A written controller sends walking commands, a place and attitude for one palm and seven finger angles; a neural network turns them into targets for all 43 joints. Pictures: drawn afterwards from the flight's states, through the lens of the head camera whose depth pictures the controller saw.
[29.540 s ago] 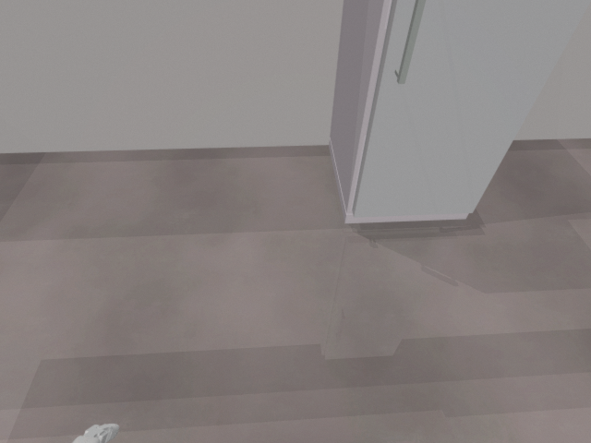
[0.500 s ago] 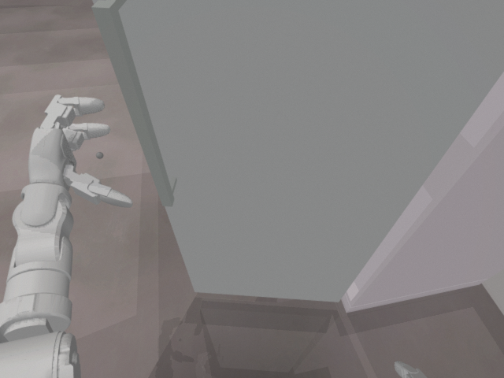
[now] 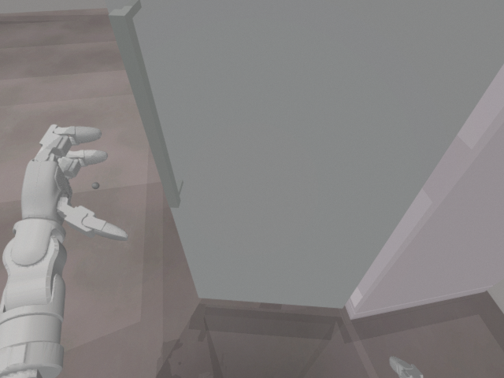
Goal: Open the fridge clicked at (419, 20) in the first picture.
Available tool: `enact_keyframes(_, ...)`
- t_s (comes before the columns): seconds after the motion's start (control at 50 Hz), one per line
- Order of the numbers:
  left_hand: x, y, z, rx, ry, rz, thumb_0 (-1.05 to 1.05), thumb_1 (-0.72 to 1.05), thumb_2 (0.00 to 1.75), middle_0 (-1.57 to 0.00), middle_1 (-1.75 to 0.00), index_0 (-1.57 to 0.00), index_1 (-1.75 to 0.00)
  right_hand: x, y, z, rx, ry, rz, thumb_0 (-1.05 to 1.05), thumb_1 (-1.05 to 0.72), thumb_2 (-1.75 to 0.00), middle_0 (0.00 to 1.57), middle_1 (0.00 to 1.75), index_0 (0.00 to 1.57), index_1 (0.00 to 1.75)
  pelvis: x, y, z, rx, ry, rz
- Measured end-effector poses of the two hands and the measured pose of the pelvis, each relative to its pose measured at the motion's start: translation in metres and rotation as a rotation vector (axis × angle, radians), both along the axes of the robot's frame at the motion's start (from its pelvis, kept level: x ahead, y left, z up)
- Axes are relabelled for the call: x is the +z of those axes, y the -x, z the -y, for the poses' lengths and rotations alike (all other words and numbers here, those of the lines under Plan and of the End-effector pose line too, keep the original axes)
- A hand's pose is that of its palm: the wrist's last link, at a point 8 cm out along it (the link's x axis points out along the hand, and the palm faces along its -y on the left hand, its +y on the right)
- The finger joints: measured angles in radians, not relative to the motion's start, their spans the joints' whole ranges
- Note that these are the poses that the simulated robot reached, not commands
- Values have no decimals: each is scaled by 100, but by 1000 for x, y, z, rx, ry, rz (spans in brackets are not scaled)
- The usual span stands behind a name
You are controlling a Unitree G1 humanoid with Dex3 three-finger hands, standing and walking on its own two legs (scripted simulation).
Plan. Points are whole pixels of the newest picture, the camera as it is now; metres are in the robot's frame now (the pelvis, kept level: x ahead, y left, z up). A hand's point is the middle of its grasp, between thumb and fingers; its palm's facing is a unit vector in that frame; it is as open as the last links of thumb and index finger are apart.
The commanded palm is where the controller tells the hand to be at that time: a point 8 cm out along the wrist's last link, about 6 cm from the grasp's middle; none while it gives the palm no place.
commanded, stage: slip the hand off the handle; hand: left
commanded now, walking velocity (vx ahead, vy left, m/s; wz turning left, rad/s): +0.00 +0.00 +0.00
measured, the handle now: (158, 126) +0.46 +0.18 +0.16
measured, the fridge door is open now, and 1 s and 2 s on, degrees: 75 75 75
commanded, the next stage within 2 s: draw the hand back to the body in 0.32 s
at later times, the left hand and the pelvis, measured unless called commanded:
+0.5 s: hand (75, 223) +0.28 +0.24 +0.15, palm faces +0.19 -0.97 -0.11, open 14.7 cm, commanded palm +0.24 +0.29 +0.16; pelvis -0.01 -0.02 +0.00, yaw +2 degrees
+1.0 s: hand (47, 247) +0.23 +0.25 +0.16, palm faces +0.24 -0.96 -0.13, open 14.4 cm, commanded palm +0.19 +0.29 +0.17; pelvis +0.00 -0.02 +0.01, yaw +1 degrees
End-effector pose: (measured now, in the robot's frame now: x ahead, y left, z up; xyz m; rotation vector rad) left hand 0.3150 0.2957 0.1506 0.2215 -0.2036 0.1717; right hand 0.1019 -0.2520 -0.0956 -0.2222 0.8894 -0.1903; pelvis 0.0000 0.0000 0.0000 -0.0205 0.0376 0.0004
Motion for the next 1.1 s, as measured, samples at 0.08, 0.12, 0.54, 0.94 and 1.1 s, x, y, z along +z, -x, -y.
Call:
enact_keyframes(0.08,2,14,0,6,-5,1,-2,-55,20,-26,-115,-26,-115,4,-17,-2,34,3,48,1,-91,-90,20,30,21,30,0,4,2,11,1,13)
enact_keyframes(0.12,3,20,1,3,-5,2,-2,-55,20,-26,-115,-26,-115,7,-25,-3,48,3,76,1,-91,-90,20,30,21,30,1,5,4,14,0,18)
enact_keyframes(0.54,-2,66,3,-33,184,-88,-2,-55,20,-26,-115,-26,-115,20,-60,-1,101,-2,203,1,-91,-90,20,30,21,30,5,8,19,35,-9,79)
enact_keyframes(0.94,12,108,-1,-11,199,-156,-2,-53,21,-25,-114,-25,-114,51,-85,-7,122,0,352,1,-91,-90,20,30,21,30,13,2,16,24,-12,130)
enact_keyframes(1.1,20,135,-8,281,-18,-91,-2,-36,30,-25,-104,-25,-104,48,-79,-19,167,-6,315,1,-91,-90,20,30,21,30,18,5,12,17,-8,143)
